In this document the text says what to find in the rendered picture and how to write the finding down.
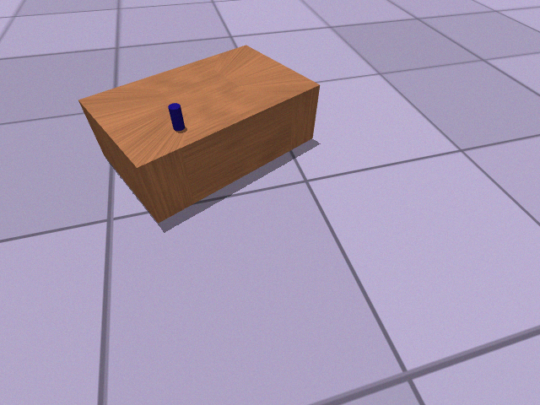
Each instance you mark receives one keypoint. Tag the can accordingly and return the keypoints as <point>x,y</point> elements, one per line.
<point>176,117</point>

